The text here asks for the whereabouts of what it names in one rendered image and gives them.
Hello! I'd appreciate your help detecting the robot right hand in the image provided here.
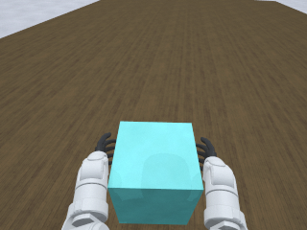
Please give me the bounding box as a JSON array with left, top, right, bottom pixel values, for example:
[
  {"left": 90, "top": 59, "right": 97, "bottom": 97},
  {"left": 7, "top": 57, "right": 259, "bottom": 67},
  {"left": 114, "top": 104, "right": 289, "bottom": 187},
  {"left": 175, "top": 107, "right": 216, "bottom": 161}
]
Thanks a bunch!
[{"left": 195, "top": 137, "right": 217, "bottom": 171}]

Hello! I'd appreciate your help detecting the robot left hand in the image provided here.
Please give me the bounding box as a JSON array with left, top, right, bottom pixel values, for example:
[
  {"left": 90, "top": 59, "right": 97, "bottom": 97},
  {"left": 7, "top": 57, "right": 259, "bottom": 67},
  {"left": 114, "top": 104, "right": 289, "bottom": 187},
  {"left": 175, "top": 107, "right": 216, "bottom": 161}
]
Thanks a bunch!
[{"left": 94, "top": 132, "right": 117, "bottom": 165}]

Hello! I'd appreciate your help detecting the right robot forearm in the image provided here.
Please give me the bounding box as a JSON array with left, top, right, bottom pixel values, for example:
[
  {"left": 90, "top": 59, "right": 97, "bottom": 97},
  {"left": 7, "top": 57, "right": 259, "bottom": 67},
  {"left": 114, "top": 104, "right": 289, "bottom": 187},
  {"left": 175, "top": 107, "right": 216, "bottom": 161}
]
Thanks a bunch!
[{"left": 202, "top": 156, "right": 248, "bottom": 230}]

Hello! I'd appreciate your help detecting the carton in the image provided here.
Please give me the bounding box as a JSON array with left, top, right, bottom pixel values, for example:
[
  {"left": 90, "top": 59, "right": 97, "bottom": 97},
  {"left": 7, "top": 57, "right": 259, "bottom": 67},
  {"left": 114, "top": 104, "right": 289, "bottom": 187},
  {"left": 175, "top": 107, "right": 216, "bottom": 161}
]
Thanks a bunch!
[{"left": 107, "top": 121, "right": 204, "bottom": 225}]

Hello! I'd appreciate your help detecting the left robot forearm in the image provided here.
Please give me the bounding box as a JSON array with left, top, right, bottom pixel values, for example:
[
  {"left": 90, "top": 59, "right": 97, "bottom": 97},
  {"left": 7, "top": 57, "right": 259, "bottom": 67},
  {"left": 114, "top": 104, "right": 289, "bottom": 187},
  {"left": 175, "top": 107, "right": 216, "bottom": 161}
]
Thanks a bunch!
[{"left": 61, "top": 150, "right": 109, "bottom": 230}]

